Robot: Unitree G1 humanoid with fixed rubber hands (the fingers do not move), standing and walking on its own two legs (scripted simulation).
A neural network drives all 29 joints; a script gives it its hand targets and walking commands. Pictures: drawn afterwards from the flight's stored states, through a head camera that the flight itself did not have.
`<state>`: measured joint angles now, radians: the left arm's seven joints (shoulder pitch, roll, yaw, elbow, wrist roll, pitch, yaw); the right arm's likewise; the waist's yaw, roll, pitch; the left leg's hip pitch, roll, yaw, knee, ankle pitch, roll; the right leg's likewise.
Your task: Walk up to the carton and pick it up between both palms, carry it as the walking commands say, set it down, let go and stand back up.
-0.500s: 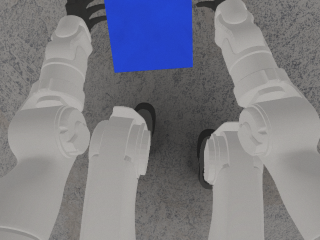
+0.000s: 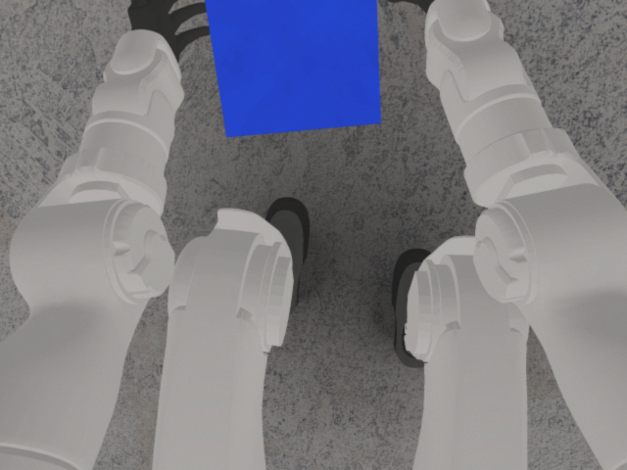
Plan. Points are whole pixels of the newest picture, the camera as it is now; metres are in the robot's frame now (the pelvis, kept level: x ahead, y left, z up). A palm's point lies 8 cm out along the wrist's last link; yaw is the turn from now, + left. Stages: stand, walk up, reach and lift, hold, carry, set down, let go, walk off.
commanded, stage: set down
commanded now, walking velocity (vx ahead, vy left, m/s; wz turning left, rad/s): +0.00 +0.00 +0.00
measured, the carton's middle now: (298, 13) +0.53 +0.12 -0.30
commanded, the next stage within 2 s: let go in 1.88 s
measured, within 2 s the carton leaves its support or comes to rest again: neither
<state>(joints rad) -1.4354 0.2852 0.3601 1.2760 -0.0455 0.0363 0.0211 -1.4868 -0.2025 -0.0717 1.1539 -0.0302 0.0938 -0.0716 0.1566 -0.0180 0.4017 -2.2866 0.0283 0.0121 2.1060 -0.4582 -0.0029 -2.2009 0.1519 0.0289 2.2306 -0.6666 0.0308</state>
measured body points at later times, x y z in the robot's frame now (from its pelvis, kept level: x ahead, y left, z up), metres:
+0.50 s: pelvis -0.01 +0.01 +0.00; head +0.37 +0.02 +0.23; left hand +0.49 +0.28 -0.19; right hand +0.57 -0.05 -0.19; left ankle +0.14 +0.12 -0.34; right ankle +0.09 -0.11 -0.34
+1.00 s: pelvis -0.02 +0.01 +0.09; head +0.34 +0.07 +0.33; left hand +0.48 +0.29 -0.08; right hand +0.58 -0.04 -0.06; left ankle +0.14 +0.12 -0.34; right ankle +0.09 -0.11 -0.34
